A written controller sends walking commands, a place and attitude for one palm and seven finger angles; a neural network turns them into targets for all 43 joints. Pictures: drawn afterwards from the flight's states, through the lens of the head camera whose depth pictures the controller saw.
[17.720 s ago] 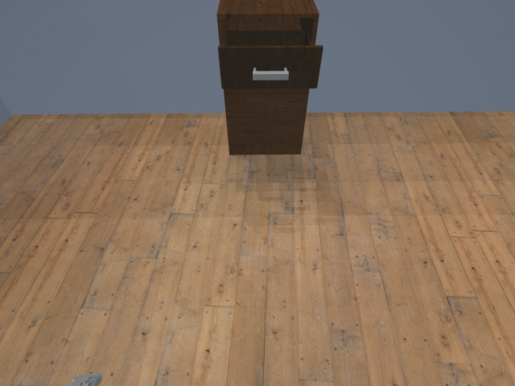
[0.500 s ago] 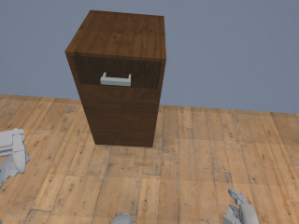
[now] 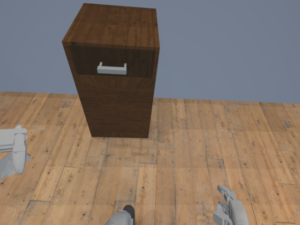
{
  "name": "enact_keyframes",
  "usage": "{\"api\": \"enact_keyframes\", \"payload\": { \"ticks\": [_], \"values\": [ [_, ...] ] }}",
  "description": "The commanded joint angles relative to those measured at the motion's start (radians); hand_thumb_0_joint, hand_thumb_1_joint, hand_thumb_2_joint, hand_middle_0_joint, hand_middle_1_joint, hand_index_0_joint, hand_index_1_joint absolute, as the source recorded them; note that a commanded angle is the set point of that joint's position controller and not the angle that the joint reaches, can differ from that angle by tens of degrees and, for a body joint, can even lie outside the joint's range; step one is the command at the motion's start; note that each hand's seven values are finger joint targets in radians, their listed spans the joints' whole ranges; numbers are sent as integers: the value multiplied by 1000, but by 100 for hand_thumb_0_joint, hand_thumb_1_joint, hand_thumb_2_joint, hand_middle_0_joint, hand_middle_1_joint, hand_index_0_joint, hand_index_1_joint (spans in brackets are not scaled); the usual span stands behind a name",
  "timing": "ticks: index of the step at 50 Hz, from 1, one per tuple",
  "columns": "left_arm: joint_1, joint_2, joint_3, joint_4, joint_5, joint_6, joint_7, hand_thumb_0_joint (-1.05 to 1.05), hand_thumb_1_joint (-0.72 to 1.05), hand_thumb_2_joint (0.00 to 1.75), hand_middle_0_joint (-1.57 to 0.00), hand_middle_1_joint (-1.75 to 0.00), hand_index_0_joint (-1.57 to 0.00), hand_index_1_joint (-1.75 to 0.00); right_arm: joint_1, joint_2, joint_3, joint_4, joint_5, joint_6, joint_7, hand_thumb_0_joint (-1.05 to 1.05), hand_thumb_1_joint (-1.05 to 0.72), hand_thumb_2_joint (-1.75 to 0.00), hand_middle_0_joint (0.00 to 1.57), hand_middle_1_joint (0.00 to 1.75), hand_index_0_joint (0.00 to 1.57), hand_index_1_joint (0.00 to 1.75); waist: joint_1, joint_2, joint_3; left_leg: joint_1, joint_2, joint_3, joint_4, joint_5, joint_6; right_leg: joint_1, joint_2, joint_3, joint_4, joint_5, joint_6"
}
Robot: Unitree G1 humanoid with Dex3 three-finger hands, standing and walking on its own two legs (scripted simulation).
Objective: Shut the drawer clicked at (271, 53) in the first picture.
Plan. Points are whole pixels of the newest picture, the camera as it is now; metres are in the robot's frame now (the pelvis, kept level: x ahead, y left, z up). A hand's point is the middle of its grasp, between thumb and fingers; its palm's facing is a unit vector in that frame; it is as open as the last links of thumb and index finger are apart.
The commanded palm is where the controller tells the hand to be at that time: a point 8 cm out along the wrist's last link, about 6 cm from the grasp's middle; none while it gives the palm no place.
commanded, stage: stop stepping back and stand still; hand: left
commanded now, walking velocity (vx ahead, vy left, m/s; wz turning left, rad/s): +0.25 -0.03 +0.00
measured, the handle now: (112, 67) +0.79 +0.20 -0.07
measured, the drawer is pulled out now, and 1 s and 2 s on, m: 0.00 0.00 0.00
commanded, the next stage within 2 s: let the arm hang, fingers relaxed in 0.70 s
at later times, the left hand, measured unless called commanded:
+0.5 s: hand out of the picture +0.16 +0.28 +0.18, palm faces +0.41 -0.83 -0.39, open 3.2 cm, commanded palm +0.10 +0.31 +0.20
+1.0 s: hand out of the picture +0.10 +0.27 -0.10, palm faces +0.06 -0.94 -0.33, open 3.1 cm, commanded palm none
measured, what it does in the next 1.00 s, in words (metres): steps on the spot: left foot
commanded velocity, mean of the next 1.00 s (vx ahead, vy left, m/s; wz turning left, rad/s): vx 0.01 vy -0.01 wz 0.00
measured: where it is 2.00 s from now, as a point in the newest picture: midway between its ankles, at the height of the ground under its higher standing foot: outside the picture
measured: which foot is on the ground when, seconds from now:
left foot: down 0.00-0.30, up 0.32-0.44, down 0.46-1.00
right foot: down 0.00-1.00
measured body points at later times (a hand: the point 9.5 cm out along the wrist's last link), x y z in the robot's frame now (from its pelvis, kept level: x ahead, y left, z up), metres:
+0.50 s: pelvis -0.03 +0.03 +0.01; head -0.05 +0.05 +0.46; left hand +0.13 +0.32 +0.20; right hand +0.12 -0.21 -0.07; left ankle +0.04 +0.13 -0.72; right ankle -0.06 -0.08 -0.72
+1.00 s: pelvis -0.04 +0.04 +0.00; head -0.03 +0.04 +0.45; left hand +0.10 +0.32 -0.08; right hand +0.11 -0.22 -0.11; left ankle +0.04 +0.13 -0.72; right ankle -0.06 -0.07 -0.72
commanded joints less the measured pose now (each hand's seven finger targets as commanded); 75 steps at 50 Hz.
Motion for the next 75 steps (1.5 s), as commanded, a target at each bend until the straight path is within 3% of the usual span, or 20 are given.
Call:
{"api": "enact_keyframes", "payload": {
  "ticks": [1,4,5,7,12,14,15,17,20,23,25,31,35,39,40,45,51,57,61,75],
  "values": [
    [49,118,138,-155,-12,6,41,0,90,90,-140,-160,-140,-160,-57,-134,-59,-139,0,-27,-27,0,-90,-90,20,30,20,30,0,-137,-30,516,-37,-5,406,-248,-59,-659,-282,152,-344,-281,-167],
    [-117,91,81,-155,16,40,46,0,90,90,-140,-160,-140,-160,-62,-150,-34,-142,11,-56,-44,0,-90,-90,20,30,20,30,-19,-1,95,396,5,-62,60,-273,-24,-492,-159,0,-151,-96,-55],
    [-132,92,82,-131,27,38,50,0,90,90,-140,-160,-140,-160,-53,-173,-34,-141,11,-84,-55,0,-90,-90,20,30,20,30,-7,118,113,320,63,-191,-153,-306,5,-384,-64,-26,-45,-48,-8],
    [-116,97,105,-175,34,16,60,0,90,90,-140,-160,-140,-160,-47,-170,-35,-141,2,-115,-44,0,-90,-90,20,30,20,30,26,329,-22,212,170,-460,-507,-813,-52,-163,41,-4,209,-150,-12],
    [89,77,88,-241,36,37,44,0,90,90,-140,-160,-140,-160,-37,-146,-42,-170,-1,-108,1,0,-90,-90,20,30,20,30,45,187,-190,182,65,-126,-310,-513,-34,82,6,-33,-76,-66,-38],
    [149,105,125,-219,36,52,43,0,90,90,-140,-160,-140,-160,-9,-144,-52,-157,-3,-74,2,0,-90,-90,20,30,20,30,30,-48,-169,302,-57,30,101,-345,-41,-152,-190,144,-313,-108,-82],
    [96,101,124,-248,22,54,46,0,90,90,-140,-160,-140,-160,-16,-143,-54,-146,-12,-50,1,0,-90,-90,20,30,20,30,24,-109,-146,321,-69,38,308,-275,-46,-305,-315,250,-373,-174,-149],
    [23,63,106,-139,23,75,58,0,90,90,-140,-160,-140,-160,-23,-132,-57,-130,5,-36,-8,0,-90,-90,20,30,20,30,-1,-182,-21,210,-23,-33,449,-294,-37,-409,-371,291,-375,-306,-198],
    [-46,49,74,-48,45,78,79,0,90,90,-140,-160,-140,-160,-43,-143,-37,-111,11,-60,-34,0,-90,-90,20,30,20,30,-4,-56,52,293,10,-15,51,-267,2,-331,-246,115,-236,-92,-99],
    [-96,59,53,-110,54,41,75,0,90,90,-140,-160,-140,-160,-47,-176,-35,-134,18,-100,-47,0,-90,-90,20,30,20,30,30,70,4,328,113,-164,-138,-146,58,-184,-103,44,-94,168,5],
    [-78,62,57,-131,54,33,62,0,90,90,-140,-160,-140,-160,-49,-142,-15,-129,9,-114,-46,0,-90,-90,20,30,20,30,21,144,-23,266,133,-260,-286,-406,60,-123,-75,10,-29,64,12],
    [15,40,58,-145,66,38,64,0,90,90,-140,-160,-140,-160,-51,-143,-24,-148,5,-126,-22,0,-90,-90,20,30,20,30,34,82,-85,215,67,-149,-266,-447,33,14,-85,21,-141,79,-7],
    [40,36,62,-94,45,44,61,0,90,90,-140,-160,-140,-160,-47,-141,-38,-142,7,-97,-17,0,-90,-90,20,30,20,30,21,-40,-72,325,6,-53,-55,-261,2,-134,-163,114,-280,19,-49],
    [-29,39,51,-96,43,47,65,0,90,90,-140,-160,-140,-160,-64,-146,-36,-137,10,-87,-28,0,-90,-90,20,30,20,30,17,2,-60,393,28,-66,-71,-189,13,-183,-143,76,-234,100,-29],
    [-146,-67,-299,744,148,200,-85,0,90,90,-140,-160,-140,-160,-79,-356,-103,110,9,-125,62,0,-90,-90,20,30,20,30,-7,33,-34,280,63,-137,98,113,40,-226,-183,7,13,375,-42],
    [-238,-106,-298,952,132,298,-101,0,90,90,-120,-138,-120,-138,-16,-252,-60,93,-3,-4,46,0,-90,-90,20,30,20,30,43,-209,-105,223,61,-181,31,35,81,-109,-145,35,6,206,-52],
    [-346,-87,-342,1345,115,316,-93,0,90,90,-96,-112,-96,-112,-17,-211,-40,205,-17,52,41,0,-90,-90,20,30,20,30,32,70,-16,269,20,-178,-67,-141,57,-141,-161,72,-85,83,-79],
    [-253,-170,-353,1597,110,308,-89,0,90,90,-72,-86,-72,-86,50,-147,-34,315,-12,60,23,0,-90,-90,20,30,20,30,45,155,-53,307,30,-177,-148,-227,56,-49,-154,50,-150,118,-68],
    [-246,-180,-373,1678,102,301,-86,0,90,90,-56,-69,-56,-69,111,-138,-35,377,-3,63,17,0,-90,-90,20,30,20,30,32,35,-29,358,35,-165,-137,-171,53,-68,-161,50,-195,137,-70],
    [-175,-252,-390,1782,98,303,-64,0,90,90,-20,-30,-20,-30,201,-44,-26,488,-3,74,13,0,-90,-90,20,30,20,30,29,-51,88,349,22,-117,-146,-211,46,-147,-163,46,-219,45,-70]
  ]
}}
